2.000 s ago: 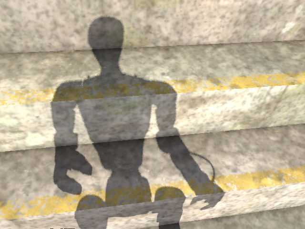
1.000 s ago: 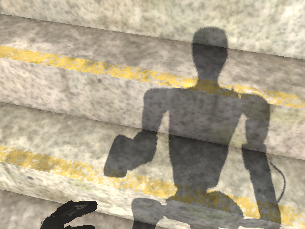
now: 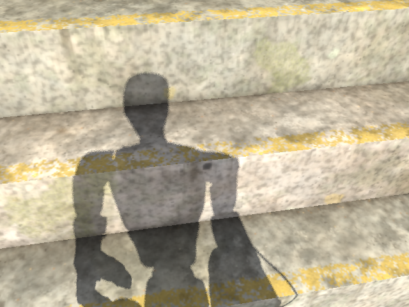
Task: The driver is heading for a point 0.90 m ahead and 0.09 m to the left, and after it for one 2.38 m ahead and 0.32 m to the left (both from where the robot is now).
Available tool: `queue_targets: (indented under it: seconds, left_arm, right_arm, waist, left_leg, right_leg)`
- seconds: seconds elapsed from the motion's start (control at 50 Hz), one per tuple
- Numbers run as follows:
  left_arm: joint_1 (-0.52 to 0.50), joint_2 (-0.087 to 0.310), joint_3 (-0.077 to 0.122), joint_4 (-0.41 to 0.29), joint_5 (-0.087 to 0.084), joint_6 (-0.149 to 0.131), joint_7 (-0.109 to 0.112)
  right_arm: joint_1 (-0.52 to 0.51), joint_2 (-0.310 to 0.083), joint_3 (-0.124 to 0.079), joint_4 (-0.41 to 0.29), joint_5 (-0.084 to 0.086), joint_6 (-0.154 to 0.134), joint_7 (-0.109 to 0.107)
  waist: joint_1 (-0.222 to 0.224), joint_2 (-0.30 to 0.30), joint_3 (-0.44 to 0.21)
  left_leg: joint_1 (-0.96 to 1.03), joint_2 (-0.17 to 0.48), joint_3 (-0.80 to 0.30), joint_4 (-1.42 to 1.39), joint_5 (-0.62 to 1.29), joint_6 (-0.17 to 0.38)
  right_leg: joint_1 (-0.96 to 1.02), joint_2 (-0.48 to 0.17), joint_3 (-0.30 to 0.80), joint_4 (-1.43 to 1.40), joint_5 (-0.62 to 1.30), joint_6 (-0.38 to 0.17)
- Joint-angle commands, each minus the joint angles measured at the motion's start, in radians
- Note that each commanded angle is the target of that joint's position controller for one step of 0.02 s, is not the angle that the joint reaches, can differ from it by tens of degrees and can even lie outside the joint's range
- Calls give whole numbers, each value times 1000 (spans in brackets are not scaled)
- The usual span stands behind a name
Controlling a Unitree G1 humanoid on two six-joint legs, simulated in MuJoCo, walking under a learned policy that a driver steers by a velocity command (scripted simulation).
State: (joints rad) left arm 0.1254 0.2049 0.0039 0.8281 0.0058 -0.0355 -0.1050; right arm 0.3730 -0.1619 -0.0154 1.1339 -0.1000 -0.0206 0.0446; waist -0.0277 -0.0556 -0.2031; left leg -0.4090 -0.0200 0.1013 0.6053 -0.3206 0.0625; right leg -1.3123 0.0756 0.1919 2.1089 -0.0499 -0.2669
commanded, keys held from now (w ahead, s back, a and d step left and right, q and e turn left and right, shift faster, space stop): w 0.22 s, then w+q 0.72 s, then w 0.02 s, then w+e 0.04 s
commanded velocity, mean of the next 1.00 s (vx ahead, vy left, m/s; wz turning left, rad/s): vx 0.50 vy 0.00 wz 0.29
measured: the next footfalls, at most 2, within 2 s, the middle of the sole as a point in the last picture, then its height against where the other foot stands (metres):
right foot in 0.22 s outside the picture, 0.21 m higher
left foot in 0.70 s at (153, 273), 0.21 m higher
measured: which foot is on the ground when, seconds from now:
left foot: down 0.00-0.28, up 0.30-0.68, down 0.70-1.00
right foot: up 0.00-0.20, down 0.22-0.76, up 0.78-1.00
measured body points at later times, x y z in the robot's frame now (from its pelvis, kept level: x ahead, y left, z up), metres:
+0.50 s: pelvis +0.25 -0.03 +0.20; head +0.23 -0.03 +0.65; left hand +0.26 +0.18 +0.04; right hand +0.43 -0.25 +0.10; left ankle +0.25 +0.10 -0.21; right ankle +0.25 -0.14 -0.51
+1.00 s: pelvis +0.47 +0.06 +0.42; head +0.46 +0.06 +0.86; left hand +0.62 +0.31 +0.34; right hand +0.53 -0.16 +0.26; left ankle +0.45 +0.12 -0.29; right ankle +0.53 -0.09 +0.01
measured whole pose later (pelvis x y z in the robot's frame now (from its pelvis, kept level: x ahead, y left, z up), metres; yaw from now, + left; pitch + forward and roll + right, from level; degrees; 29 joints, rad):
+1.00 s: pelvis +0.47 +0.06 +0.42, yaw +17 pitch +8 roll +1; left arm 0.05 0.17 -0.03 0.74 0.05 -0.06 -0.08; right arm 0.38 -0.16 0.00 1.07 -0.06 -0.03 0.06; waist 0.00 -0.02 -0.19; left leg -0.51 -0.19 -0.12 0.76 -0.37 0.10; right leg -1.22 0.07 0.15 2.17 -0.15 -0.18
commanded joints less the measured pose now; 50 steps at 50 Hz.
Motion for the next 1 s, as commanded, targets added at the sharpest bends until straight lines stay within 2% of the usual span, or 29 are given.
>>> queue_targets:
  seconds: [0.02, 0.12, 0.16, 0.22, 0.24, 0.26, 0.28, 0.3, 0.32, 0.36, 0.4, 0.42, 0.48, 0.54, 0.62, 0.64, 0.66, 0.68, 0.7, 0.72, 0.74, 0.76, 0.78, 0.8, 0.86, 0.88, 0.9, 0.96, 1.0]
  left_arm:
    - [5, -119, -70, -9, 8, 20, 5]
    - [-425, -11, -63, -185, 5, 82, 45]
    - [-557, -22, -91, -252, 25, 152, 20]
    - [-280, 14, -70, -183, 33, 153, -10]
    - [53, -69, -56, -24, -7, 45, 67]
    - [213, -9, -27, 6, 4, 3, 99]
    - [339, 166, -23, 69, 78, 100, 55]
    - [264, 194, 65, 79, 52, 58, 131]
    - [117, 169, 62, 92, 7, 20, 125]
    - [24, 4, 35, 187, 20, -47, 136]
    - [-7, -99, 12, 248, 33, -72, 125]
    - [10, -101, -11, 183, 63, -39, 38]
    - [-21, -36, 3, 185, 39, -26, 14]
    - [195, -73, -26, 294, 129, -17, 30]
    - [145, 6, -18, 234, 121, -30, -8]
    - [171, 133, 10, 277, 94, -21, -55]
    - [265, 157, 6, 310, 108, -18, -75]
    - [192, 247, 25, 279, 76, -49, -71]
    - [81, 293, 52, 233, 53, -63, -75]
    - [238, 188, 24, 260, 80, -66, -77]
    - [297, 146, 17, 294, 137, -50, -90]
    - [172, 190, 67, 112, -53, -105, 48]
    - [53, 118, 41, 54, -17, -106, 71]
    - [13, 6, 15, -4, 55, -94, 68]
    - [-11, -143, -33, -158, 115, -96, 89]
    - [-1, -143, -42, -176, 104, -110, 91]
    - [24, -7, -24, -69, 10, -37, 33]
    - [-87, 30, -26, -146, 43, -15, 16]
    - [-70, -44, -54, -87, 50, -14, 19]
  right_arm:
    - [7, 24, 31, 14, -51, -27, 19]
    - [179, -4, 46, 44, -51, -71, 55]
    - [123, -88, 29, 33, 25, -56, 100]
    - [82, -272, -18, 8, 102, -113, 103]
    - [218, -215, -37, 10, 180, -150, -31]
    - [262, -177, -29, 5, 163, -168, -73]
    - [91, -73, 1, 10, -46, -98, 110]
    - [-14, -74, -62, -123, 112, -124, 21]
    - [-137, -33, -55, -229, 58, -130, -6]
    - [-225, 101, -9, -376, 45, -118, -40]
    - [-116, 124, 7, -397, 68, -99, -40]
    - [-146, 7, -1, -285, 121, -21, 38]
    - [-161, 7, 6, -319, 91, -10, 61]
    - [-285, 53, 44, -355, 101, -7, 63]
    - [-566, -61, 45, -474, 96, 56, 10]
    - [-667, -80, 69, -539, 94, 119, 33]
    - [-709, -65, 84, -543, 81, 171, 51]
    - [-455, -28, 83, -466, 80, 164, 77]
    - [-275, -100, 52, -417, 89, 149, 76]
    - [-252, -173, 28, -377, 80, 142, 52]
    - [-138, -193, 13, -318, 83, 153, 35]
    - [-62, -149, -16, -270, 46, 65, -28]
    - [-87, -188, -37, -224, 50, 59, -68]
    - [-169, -196, -42, -234, 53, 54, -77]
    - [-229, -86, -27, -164, 73, -23, -64]
    - [-203, -49, -24, -148, 70, -42, -58]
    - [-141, -63, 9, -140, 67, -21, -12]
    - [-21, -129, -11, -121, 45, -29, 24]
    - [118, -52, 6, -41, 28, -30, 26]
  waist:
    - [71, 59, 155]
    - [-13, 146, 94]
    - [34, 189, 67]
    - [169, 317, -77]
    - [146, 191, -159]
    - [208, 176, -238]
    - [308, -97, -263]
    - [209, -98, -143]
    - [140, -35, -80]
    - [7, -6, 142]
    - [-86, 31, 234]
    - [17, 92, 194]
    - [-32, 12, 117]
    - [-25, 88, 100]
    - [-35, -21, 0]
    - [-69, -158, 23]
    - [-48, -92, -4]
    - [-133, -173, -47]
    - [-198, -161, -128]
    - [-101, -106, -248]
    - [-116, -61, -284]
    - [-96, 142, -226]
    - [-81, 336, -141]
    - [-44, 271, -50]
    - [78, 141, 146]
    - [80, 117, 183]
    - [32, 79, 180]
    - [66, 57, 12]
    - [55, 137, 50]
  left_leg:
    - [128, 255, -319, -323, -107, 191]
    - [57, 239, -154, -494, 144, 150]
    - [-185, 290, -116, -669, 608, 237]
    - [372, 349, -45, -345, 1959, 266]
    - [406, 279, 19, -103, 1783, 167]
    - [236, 256, -43, 160, 1654, 116]
    - [-247, 66, -184, 450, 931, 159]
    - [-318, -39, -139, 1093, 389, 105]
    - [-440, -19, -253, 1412, 364, 80]
    - [-615, -23, -275, 1582, 441, 110]
    - [-673, -18, -264, 1603, 374, 109]
    - [-788, -6, -353, 1582, 378, 246]
    - [-874, -27, -290, 1758, 90, 268]
    - [-1195, -3, -280, 1870, 191, 321]
    - [-808, 94, -50, 1210, 194, 241]
    - [-546, 6, 41, 967, -133, 183]
    - [-556, -16, 53, 857, -156, 171]
    - [-522, -49, 74, 938, 21, 138]
    - [-517, -113, 92, 678, 51, 144]
    - [-434, -166, 11, 593, 58, 182]
    - [-225, -147, -165, 465, 139, 207]
    - [-1, -106, -324, 353, -344, 177]
    - [-20, -11, -731, 39, -700, 230]
    - [-100, 38, -879, -119, -759, 247]
    - [-172, 1, -690, -76, -429, 155]
    - [-139, -10, -649, -95, -344, 150]
    - [-73, 42, -653, -52, 52, 184]
    - [137, 98, -597, -102, 385, 219]
    - [208, 135, -624, -135, 155, 224]
  right_leg:
    - [-434, -40, -7, 338, 29, -81]
    - [-213, -220, -269, -132, 50, -18]
    - [264, -165, -368, -494, -235, -10]
    - [396, 7, -441, -849, -319, 78]
    - [779, 57, -449, -920, -582, 69]
    - [1009, -72, -130, -969, -598, 14]
    - [1139, -270, 440, -1545, -550, -143]
    - [1075, -380, 783, -1704, -934, -170]
    - [962, -373, 665, -1735, -917, -56]
    - [769, -375, 383, -1637, -780, 44]
    - [703, -350, 117, -1652, -559, 119]
    - [760, -342, 60, -1727, -158, 45]
    - [882, -365, -65, -1834, -11, -24]
    - [1098, -349, -182, -1834, -129, 60]
    - [897, -245, -430, -2024, 159, 67]
    - [784, -324, -398, -2137, 749, -65]
    - [897, -407, -338, -2077, 1080, -109]
    - [1095, -486, -386, -1969, 1632, -134]
    - [1348, -464, -429, -1847, 1815, -112]
    - [1433, -415, -421, -1641, 1897, -84]
    - [1275, -385, -355, -1452, 1691, -71]
    - [1081, -263, -435, -1238, 1052, 37]
    - [767, -99, -365, -880, 201, 83]
    - [620, -41, -151, -416, 26, 110]
    - [324, -39, -88, -60, 86, 110]
    - [260, -27, -105, 4, 53, 109]
    - [33, 28, 106, 11, -56, 76]
    - [-117, -18, -62, 66, -136, 102]
    - [-323, -25, -61, 426, -170, 60]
